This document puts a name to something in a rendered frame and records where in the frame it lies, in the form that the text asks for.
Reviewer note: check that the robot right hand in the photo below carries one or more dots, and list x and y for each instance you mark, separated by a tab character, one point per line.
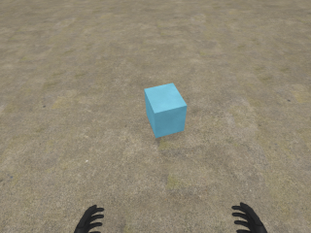
253	222

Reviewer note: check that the carton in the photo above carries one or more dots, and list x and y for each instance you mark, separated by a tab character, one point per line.
165	109

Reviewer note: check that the robot left hand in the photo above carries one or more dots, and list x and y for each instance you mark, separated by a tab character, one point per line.
85	224

